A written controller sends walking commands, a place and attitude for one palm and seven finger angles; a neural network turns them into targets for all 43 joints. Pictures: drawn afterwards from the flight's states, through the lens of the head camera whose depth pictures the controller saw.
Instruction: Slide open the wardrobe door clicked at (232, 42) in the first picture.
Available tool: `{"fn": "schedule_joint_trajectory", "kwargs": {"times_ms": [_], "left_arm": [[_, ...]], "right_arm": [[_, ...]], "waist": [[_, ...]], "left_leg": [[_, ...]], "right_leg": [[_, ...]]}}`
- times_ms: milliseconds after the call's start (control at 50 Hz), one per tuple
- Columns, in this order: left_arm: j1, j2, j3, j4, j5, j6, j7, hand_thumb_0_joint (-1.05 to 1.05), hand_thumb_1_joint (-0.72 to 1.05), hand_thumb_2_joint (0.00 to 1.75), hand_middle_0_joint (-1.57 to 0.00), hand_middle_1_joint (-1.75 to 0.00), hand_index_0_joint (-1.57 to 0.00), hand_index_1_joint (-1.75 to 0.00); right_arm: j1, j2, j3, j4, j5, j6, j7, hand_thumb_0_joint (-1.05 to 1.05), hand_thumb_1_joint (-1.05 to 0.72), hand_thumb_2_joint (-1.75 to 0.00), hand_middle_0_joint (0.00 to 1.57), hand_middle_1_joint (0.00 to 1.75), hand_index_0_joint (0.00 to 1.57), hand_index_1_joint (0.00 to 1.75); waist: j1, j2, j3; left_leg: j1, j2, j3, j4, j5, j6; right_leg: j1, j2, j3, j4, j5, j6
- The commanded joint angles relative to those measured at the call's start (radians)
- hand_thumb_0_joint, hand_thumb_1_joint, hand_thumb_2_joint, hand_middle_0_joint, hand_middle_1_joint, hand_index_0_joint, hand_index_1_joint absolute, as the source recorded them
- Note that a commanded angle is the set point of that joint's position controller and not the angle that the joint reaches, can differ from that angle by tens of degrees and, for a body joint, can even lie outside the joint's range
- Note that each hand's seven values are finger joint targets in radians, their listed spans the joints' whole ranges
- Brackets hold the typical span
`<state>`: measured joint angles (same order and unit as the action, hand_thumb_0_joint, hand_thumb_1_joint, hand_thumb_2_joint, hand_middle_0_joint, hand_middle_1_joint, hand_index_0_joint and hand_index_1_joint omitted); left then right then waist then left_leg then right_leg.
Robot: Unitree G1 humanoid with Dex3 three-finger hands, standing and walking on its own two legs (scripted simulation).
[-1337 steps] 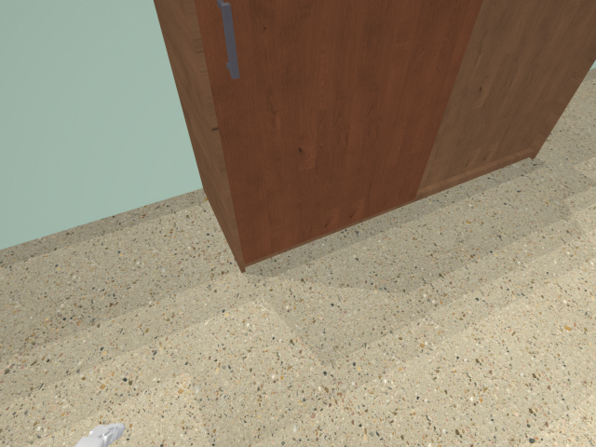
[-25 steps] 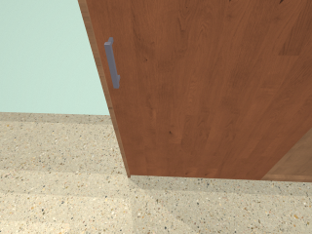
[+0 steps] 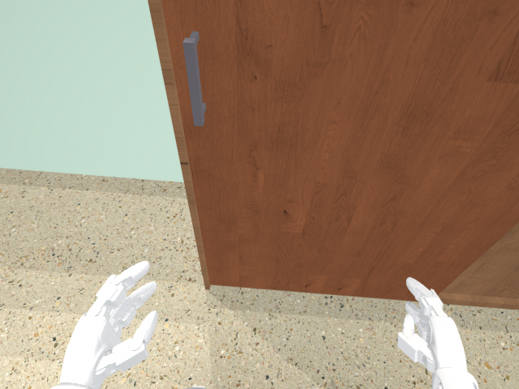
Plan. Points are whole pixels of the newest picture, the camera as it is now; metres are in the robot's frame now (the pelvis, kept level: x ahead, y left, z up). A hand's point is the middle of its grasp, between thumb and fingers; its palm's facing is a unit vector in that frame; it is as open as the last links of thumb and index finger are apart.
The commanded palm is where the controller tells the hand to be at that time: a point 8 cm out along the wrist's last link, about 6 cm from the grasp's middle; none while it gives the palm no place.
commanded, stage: raise the hand with hooked fingers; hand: left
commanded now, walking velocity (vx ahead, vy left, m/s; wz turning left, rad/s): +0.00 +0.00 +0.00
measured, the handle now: (196, 81) +0.57 +0.15 +0.19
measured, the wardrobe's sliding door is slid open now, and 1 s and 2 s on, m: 0.00 0.00 0.00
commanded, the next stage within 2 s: move the hooked fingers beside the handle in 1.72 s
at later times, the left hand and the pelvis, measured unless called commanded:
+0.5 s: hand (73, 286) +0.22 +0.25 +0.10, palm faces +0.11 -0.99 -0.08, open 11.3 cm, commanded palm +0.19 +0.29 +0.11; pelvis +0.02 +0.01 +0.00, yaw +1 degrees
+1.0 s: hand (46, 232) +0.25 +0.27 +0.16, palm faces +0.05 -1.00 -0.07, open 13.8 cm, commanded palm +0.23 +0.32 +0.18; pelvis +0.02 +0.00 +0.03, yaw +2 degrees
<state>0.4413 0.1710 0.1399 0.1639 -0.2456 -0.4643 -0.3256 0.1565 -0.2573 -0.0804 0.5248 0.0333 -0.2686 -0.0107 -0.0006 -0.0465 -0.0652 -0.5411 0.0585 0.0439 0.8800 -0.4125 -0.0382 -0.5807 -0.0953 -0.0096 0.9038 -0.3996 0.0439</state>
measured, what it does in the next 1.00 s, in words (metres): stands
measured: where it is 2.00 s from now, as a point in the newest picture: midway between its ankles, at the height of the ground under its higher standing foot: outside the picture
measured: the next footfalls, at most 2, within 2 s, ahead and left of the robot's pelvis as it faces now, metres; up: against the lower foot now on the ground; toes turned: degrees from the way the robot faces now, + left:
none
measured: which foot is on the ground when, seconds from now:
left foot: down 0.00-1.00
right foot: down 0.00-1.00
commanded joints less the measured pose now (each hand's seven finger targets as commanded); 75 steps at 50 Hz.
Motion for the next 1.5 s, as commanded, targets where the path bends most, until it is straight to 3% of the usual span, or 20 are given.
{"fn": "schedule_joint_trajectory", "kwargs": {"times_ms": [0, 40, 100, 160, 200, 260, 340, 420, 520, 580, 640, 740, 840, 920, 1040, 1120, 1220, 1260, 1340, 1480], "left_arm": [[-0.005, 0.166, 0.15, -0.471, -0.064, -0.077, 0.031, 0.0, 0.43, 0.7, -0.23, -0.6, -0.23, -0.6], [-0.173, 0.19, 0.111, -0.685, -0.053, -0.145, 0.063, 0.0, 0.39, 0.68, -0.24, -0.63, -0.24, -0.63], [-0.146, 0.12, 0.01, -0.689, -0.032, -0.186, 0.049, 0.0, 0.32, 0.65, -0.24, -0.68, -0.24, -0.68], [-0.17, 0.137, -0.015, -0.557, -0.027, -0.103, -0.019, 0.0, 0.25, 0.62, -0.25, -0.72, -0.25, -0.72], [-0.084, 0.19, 0.052, -0.456, -0.017, 0.027, -0.055, 0.0, 0.2, 0.6, -0.25, -0.75, -0.25, -0.75], [0.039, 0.248, 0.174, -0.389, -0.043, 0.228, -0.086, 0.0, 0.13, 0.57, -0.25, -0.8, -0.25, -0.8], [0.029, 0.311, 0.354, -0.508, -0.153, 0.299, -0.027, 0.0, 0.04, 0.53, -0.26, -0.86, -0.26, -0.86], [-0.031, 0.246, 0.302, -0.582, -0.167, 0.193, 0.026, 0.0, -0.06, 0.49, -0.27, -0.92, -0.27, -0.92], [-0.155, 0.254, 0.197, -0.464, -0.117, 0.181, -0.057, 0.0, -0.17, 0.44, -0.28, -0.99, -0.28, -0.99], [-0.231, 0.33, 0.227, -0.464, -0.121, 0.227, -0.109, 0.0, -0.24, 0.41, -0.28, -1.03, -0.28, -1.03], [-0.297, 0.457, 0.361, -0.479, -0.138, 0.249, -0.1, 0.0, -0.31, 0.38, -0.29, -1.08, -0.29, -1.08], [-0.349, 0.455, 0.431, -0.451, -0.198, 0.26, -0.071, 0.0, -0.43, 0.33, -0.29, -1.15, -0.29, -1.15], [-0.397, 0.399, 0.343, -0.269, -0.183, 0.377, -0.129, 0.0, -0.5, 0.3, -0.3, -1.2, -0.3, -1.2], [-0.532, 0.458, 0.343, -0.258, -0.155, 0.446, -0.162, 0.0, -0.5, 0.3, -0.3, -1.2, -0.3, -1.2], [-0.732, 0.601, 0.483, -0.329, -0.169, 0.366, -0.145, 0.0, -0.5, 0.3, -0.3, -1.2, -0.3, -1.2], [-0.758, 0.567, 0.455, -0.191, -0.167, 0.395, -0.168, 0.0, -0.5, 0.3, -0.3, -1.2, -0.3, -1.2], [-0.789, 0.554, 0.393, -0.084, -0.141, 0.512, -0.206, 0.0, -0.5, 0.3, -0.3, -1.2, -0.3, -1.2], [-0.748, 0.545, 0.393, -0.066, -0.147, 0.53, -0.219, 0.0, -0.5, 0.3, -0.3, -1.2, -0.3, -1.2], [-0.748, 0.601, 0.467, -0.146, -0.164, 0.493, -0.209, 0.0, -0.5, 0.3, -0.3, -1.2, -0.3, -1.2], [-0.821, 0.59, 0.469, -0.232, -0.146, 0.43, -0.158, 0.0, -0.5, 0.3, -0.3, -1.2, -0.3, -1.2]], "right_arm": [[-0.023, -0.084, -0.015, -0.199, -0.008, -0.028, -0.015, 0.0, -0.9, -0.9, 0.2, 0.3, 0.2, 0.3], [0.034, -0.083, 0.001, -0.171, -0.026, -0.034, -0.024, 0.0, -0.9, -0.9, 0.2, 0.3, 0.2, 0.3], [0.062, -0.089, 0.003, -0.114, -0.021, -0.053, -0.027, 0.0, -0.9, -0.9, 0.2, 0.3, 0.2, 0.3], [0.065, -0.113, 0.011, -0.091, -0.007, -0.061, -0.037, 0.0, -0.9, -0.9, 0.2, 0.3, 0.2, 0.3], [0.042, -0.123, 0.008, -0.111, 0.01, -0.046, -0.048, 0.0, -0.9, -0.9, 0.2, 0.3, 0.2, 0.3], [-0.016, -0.111, 0.014, -0.172, 0.028, -0.01, -0.056, 0.0, -0.9, -0.9, 0.2, 0.3, 0.2, 0.3], [-0.06, -0.068, 0.037, -0.202, 0.021, 0.006, -0.07, 0.0, -0.9, -0.9, 0.2, 0.3, 0.2, 0.3], [0.004, -0.07, 0.045, -0.163, 0.012, -0.027, -0.062, 0.0, -0.9, -0.9, 0.2, 0.3, 0.2, 0.3], [0.05, -0.118, 0.047, -0.113, 0.022, -0.055, -0.066, 0.0, -0.9, -0.9, 0.2, 0.3, 0.2, 0.3], [0.042, -0.133, 0.049, -0.119, 0.031, -0.067, -0.083, 0.0, -0.9, -0.9, 0.2, 0.3, 0.2, 0.3], [0.026, -0.137, 0.055, -0.122, 0.026, -0.067, -0.096, 0.0, -0.9, -0.9, 0.2, 0.3, 0.2, 0.3], [0.011, -0.118, 0.071, -0.127, 0.028, -0.063, -0.096, 0.0, -0.9, -0.9, 0.2, 0.3, 0.2, 0.3], [0.016, -0.135, 0.075, -0.119, 0.043, -0.056, -0.095, 0.0, -0.9, -0.9, 0.2, 0.3, 0.2, 0.3], [0.017, -0.145, 0.081, -0.126, 0.046, -0.047, -0.105, 0.0, -0.9, -0.9, 0.2, 0.3, 0.2, 0.3], [-0.003, -0.132, 0.094, -0.107, 0.033, -0.056, -0.119, 0.0, -0.9, -0.9, 0.2, 0.3, 0.2, 0.3], [-0.008, -0.129, 0.103, -0.088, 0.042, -0.051, -0.123, 0.0, -0.9, -0.9, 0.2, 0.3, 0.2, 0.3], [-0.002, -0.141, 0.102, -0.1, 0.054, -0.033, -0.122, 0.0, -0.9, -0.9, 0.2, 0.3, 0.2, 0.3], [0.001, -0.145, 0.099, -0.108, 0.054, -0.028, -0.112, 0.0, -0.9, -0.9, 0.2, 0.3, 0.2, 0.3], [-0.011, -0.146, 0.091, -0.119, 0.046, -0.025, -0.099, 0.0, -0.9, -0.9, 0.2, 0.3, 0.2, 0.3], [-0.008, -0.13, 0.094, -0.113, 0.04, -0.034, -0.107, 0.0, -0.9, -0.9, 0.2, 0.3, 0.2, 0.3]], "waist": [[0.059, 0.174, -0.149], [0.004, 0.212, -0.204], [-0.042, 0.243, -0.218], [-0.082, 0.177, -0.148], [-0.051, 0.093, -0.15], [0.037, 0.054, -0.219], [0.096, 0.01, -0.271], [0.051, 0.05, -0.2], [-0.022, 0.114, -0.104], [-0.006, 0.129, -0.123], [0.028, 0.102, -0.157], [0.054, 0.154, -0.147], [0.039, 0.135, -0.044], [0.027, 0.083, -0.048], [0.045, 0.095, -0.157], [0.043, 0.169, -0.098], [0.04, 0.135, -0.071], [0.047, 0.057, -0.081], [0.06, 0.026, -0.13], [0.052, 0.18, -0.118]], "left_leg": [[-0.011, -0.079, 0.007, -0.088, 0.104, 0.041], [0.023, -0.067, -0.028, -0.038, 0.182, 0.047], [0.045, -0.05, -0.051, 0.023, 0.266, 0.054], [-0.006, -0.04, -0.075, 0.021, 0.16, 0.052], [-0.037, -0.043, -0.077, -0.028, 0.086, 0.051], [-0.027, -0.059, -0.053, -0.093, 0.134, 0.046], [0.022, -0.064, -0.057, -0.124, 0.271, 0.037], [0.059, -0.056, -0.055, -0.14, 0.292, 0.031], [0.073, -0.054, -0.053, -0.154, 0.181, 0.039], [0.112, -0.055, -0.054, -0.186, 0.157, 0.049], [0.132, -0.056, -0.057, -0.211, 0.182, 0.05], [0.175, -0.061, -0.044, -0.246, 0.251, 0.038], [0.185, -0.062, -0.029, -0.287, 0.241, 0.041], [0.213, -0.061, -0.038, -0.313, 0.214, 0.052], [0.305, -0.061, -0.04, -0.341, 0.259, 0.052], [0.303, -0.066, -0.036, -0.376, 0.229, 0.044], [0.305, -0.07, -0.036, -0.398, 0.231, 0.048], [0.299, -0.067, -0.035, -0.396, 0.257, 0.051], [0.321, -0.066, -0.029, -0.387, 0.302, 0.054], [0.353, -0.068, -0.015, -0.412, 0.285, 0.048]], "right_leg": [[0.064, 0.079, -0.041, -0.097, 0.068, -0.057], [0.032, 0.096, -0.052, -0.036, 0.164, -0.062], [-0.055, 0.101, -0.061, -0.011, 0.217, -0.063], [-0.087, 0.11, -0.068, -0.038, 0.139, -0.055], [-0.042, 0.106, -0.071, -0.078, 0.078, -0.052], [0.093, 0.092, -0.082, -0.103, 0.124, -0.051], [0.228, 0.102, -0.106, -0.111, 0.263, -0.049], [0.159, 0.112, -0.112, -0.135, 0.274, -0.045], [0.093, 0.105, -0.087, -0.196, 0.168, -0.041], [0.139, 0.097, -0.072, -0.237, 0.135, -0.045], [0.219, 0.097, -0.069, -0.259, 0.139, -0.049], [0.294, 0.104, -0.084, -0.283, 0.236, -0.053], [0.285, 0.103, -0.075, -0.339, 0.26, -0.045], [0.277, 0.103, -0.069, -0.371, 0.222, -0.037], [0.367, 0.106, -0.061, -0.393, 0.241, -0.046], [0.354, 0.098, -0.066, -0.414, 0.232, -0.049], [0.349, 0.095, -0.067, -0.436, 0.241, -0.045], [0.369, 0.094, -0.068, -0.433, 0.271, -0.042], [0.399, 0.095, -0.063, -0.427, 0.31, -0.044], [0.385, 0.099, -0.065, -0.435, 0.292, -0.051]]}}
